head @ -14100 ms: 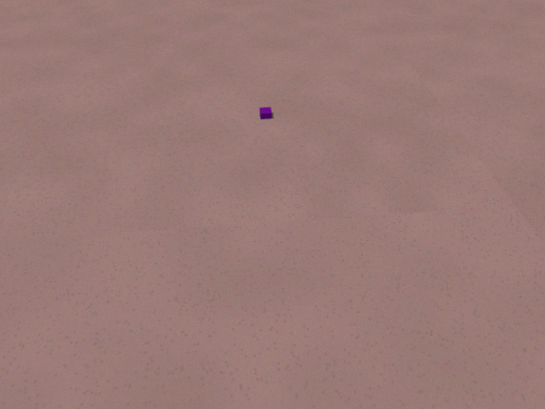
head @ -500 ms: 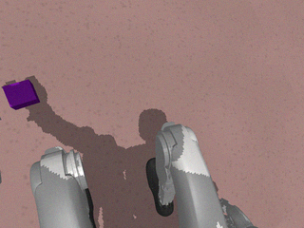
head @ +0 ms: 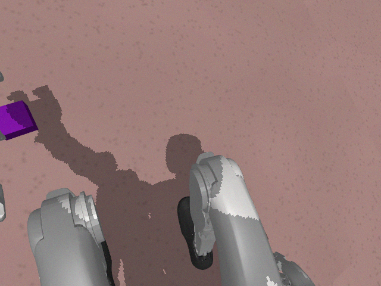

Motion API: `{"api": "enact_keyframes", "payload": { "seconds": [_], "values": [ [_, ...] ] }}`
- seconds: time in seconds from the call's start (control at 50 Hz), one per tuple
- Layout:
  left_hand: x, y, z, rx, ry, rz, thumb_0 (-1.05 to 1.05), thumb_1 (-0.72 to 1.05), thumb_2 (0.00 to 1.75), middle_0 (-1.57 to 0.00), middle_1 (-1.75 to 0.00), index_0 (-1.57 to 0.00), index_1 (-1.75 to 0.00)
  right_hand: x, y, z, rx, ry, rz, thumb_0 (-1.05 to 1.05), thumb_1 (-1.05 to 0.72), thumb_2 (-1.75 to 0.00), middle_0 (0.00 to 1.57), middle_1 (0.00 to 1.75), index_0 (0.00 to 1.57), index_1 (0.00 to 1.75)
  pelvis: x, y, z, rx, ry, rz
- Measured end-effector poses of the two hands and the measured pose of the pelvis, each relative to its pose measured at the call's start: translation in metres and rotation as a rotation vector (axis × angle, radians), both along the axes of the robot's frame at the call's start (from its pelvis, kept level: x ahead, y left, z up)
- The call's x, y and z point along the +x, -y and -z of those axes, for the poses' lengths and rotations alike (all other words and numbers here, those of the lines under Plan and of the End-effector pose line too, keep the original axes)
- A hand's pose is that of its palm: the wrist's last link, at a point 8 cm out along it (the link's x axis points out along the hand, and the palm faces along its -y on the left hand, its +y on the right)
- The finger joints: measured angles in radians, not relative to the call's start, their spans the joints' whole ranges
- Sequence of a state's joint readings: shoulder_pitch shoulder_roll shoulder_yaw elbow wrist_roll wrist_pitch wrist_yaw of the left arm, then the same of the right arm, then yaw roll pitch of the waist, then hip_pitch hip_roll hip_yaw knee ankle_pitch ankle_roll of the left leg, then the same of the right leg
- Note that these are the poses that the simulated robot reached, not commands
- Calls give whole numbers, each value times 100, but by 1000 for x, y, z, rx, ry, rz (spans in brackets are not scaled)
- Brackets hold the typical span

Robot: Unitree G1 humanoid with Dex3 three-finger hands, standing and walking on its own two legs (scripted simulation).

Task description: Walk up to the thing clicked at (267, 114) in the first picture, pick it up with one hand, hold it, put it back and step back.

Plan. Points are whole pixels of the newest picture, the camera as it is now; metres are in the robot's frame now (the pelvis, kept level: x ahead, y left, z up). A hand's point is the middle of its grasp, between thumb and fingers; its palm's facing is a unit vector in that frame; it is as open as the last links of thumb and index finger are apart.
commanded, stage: approach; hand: left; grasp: from above
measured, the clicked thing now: (14, 120) +0.51 +0.30 -0.30
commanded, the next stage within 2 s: close in in 0.44 s
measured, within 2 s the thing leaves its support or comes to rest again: neither
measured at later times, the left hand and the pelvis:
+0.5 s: hand out of the picture +0.48 +0.31 -0.18, palm faces -0.45 -0.11 -0.89, open 12.8 cm; pelvis +0.00 +0.00 +0.00, yaw +0 degrees
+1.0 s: hand (0, 117) +0.48 +0.29 -0.20, palm faces -0.46 -0.12 -0.88, open 12.8 cm; pelvis +0.00 +0.00 -0.01, yaw -2 degrees
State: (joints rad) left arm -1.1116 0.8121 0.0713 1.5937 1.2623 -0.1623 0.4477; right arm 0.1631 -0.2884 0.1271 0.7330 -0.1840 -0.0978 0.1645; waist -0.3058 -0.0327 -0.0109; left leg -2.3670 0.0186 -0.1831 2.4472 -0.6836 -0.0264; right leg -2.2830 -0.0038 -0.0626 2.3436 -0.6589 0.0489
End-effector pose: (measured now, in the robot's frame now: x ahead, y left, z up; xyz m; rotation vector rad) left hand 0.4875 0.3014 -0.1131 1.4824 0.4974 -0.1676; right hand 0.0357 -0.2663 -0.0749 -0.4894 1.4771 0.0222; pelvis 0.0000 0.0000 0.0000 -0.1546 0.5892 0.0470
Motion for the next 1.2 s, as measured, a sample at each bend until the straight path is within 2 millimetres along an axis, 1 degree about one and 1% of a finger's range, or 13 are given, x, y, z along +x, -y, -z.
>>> {"api": "enact_keyframes", "payload": {
  "seconds": [0.1, 0.16, 0.24, 0.34, 0.42, 0.5, 0.6, 0.68, 0.74, 0.8, 0.94, 1.08, 1.2],
  "values": [
    [22, 20, -2, 0, 29, -10, 0, -31, 82, -31, -79, -30, -80, -11, 0, -4, -7, -5, 25, 0, -89, -89, 20, 30, 20, 30, 1, 0, 0, -5, -8, 9],
    [28, 27, -3, 10, 27, -33, 0, -31, 82, -31, -79, -30, -80, -19, -2, -5, 0, -17, 48, 0, -89, -89, 20, 30, 20, 30, 2, 0, 0, -5, -12, 15],
    [26, 28, 0, 18, -14, -65, 0, -31, 81, -30, -79, -29, -80, -28, -6, -4, 20, -33, 73, 0, -89, -89, 20, 30, 20, 30, 2, 0, -1, -2, -10, 18],
    [12, 17, 10, 14, -69, -87, 0, -30, 80, -31, -78, -30, -79, -32, -9, 1, 46, -48, 78, 0, -89, -89, 20, 30, 20, 30, 1, 1, 0, 1, 1, 18],
    [1, 4, 14, 8, -80, -85, 0, -30, 80, -31, -78, -30, -79, -28, -9, 4, 52, -55, 59, 0, -89, -89, 20, 30, 20, 30, 0, 2, 1, 3, 7, 15],
    [-2, -5, 10, 12, -53, -60, 0, -30, 80, -31, -79, -31, -79, -19, -7, 6, 46, -46, 36, 0, -89, -89, 20, 30, 20, 30, 1, 2, 3, 3, 8, 9],
    [5, -4, 4, 8, -29, -40, 0, -29, 82, -32, -79, -32, -80, -4, -3, 5, 29, -11, 12, 0, -89, -89, 20, 30, 20, 30, 2, 1, 3, -3, 6, 5],
    [7, 2, 5, 3, -38, -37, 0, -29, 82, -32, -78, -31, -79, 5, -1, 1, 18, 16, -2, 0, -89, -89, 20, 30, 20, 30, 2, 0, 2, -8, 5, 6],
    [7, 6, 9, -6, -49, -39, 0, -29, 81, -32, -77, -31, -78, 7, -1, -1, 14, 24, -10, 0, -89, -89, 20, 30, 20, 30, 2, 0, 1, -10, 6, 7],
    [6, 10, 14, -10, -57, -39, 0, -28, 80, -32, -77, -31, -77, 4, -1, -3, 13, 20, -16, 0, -89, -89, 20, 30, 20, 30, 2, 0, 1, -10, 9, 10],
    [5, 10, 26, -4, -52, -48, 0, -27, 78, -32, -75, -31, -76, -11, -4, -4, 14, -15, -16, 0, -89, -89, 20, 30, 20, 30, 0, 0, 4, -11, 18, 16],
    [4, 12, 45, -9, -74, -46, 0, -28, 78, -32, -73, -30, -75, -27, -10, -5, 24, -52, -24, 0, -89, -89, 20, 30, 20, 30, 0, -1, 9, -20, 33, 23],
    [5, 15, 61, -19, -66, -42, 0, -27, 78, -32, -71, -31, -73, -32, -15, -7, 33, -77, -45, 0, -89, -89, 20, 30, 20, 30, 1, -2, 12, -29, 41, 32]
  ]
}}
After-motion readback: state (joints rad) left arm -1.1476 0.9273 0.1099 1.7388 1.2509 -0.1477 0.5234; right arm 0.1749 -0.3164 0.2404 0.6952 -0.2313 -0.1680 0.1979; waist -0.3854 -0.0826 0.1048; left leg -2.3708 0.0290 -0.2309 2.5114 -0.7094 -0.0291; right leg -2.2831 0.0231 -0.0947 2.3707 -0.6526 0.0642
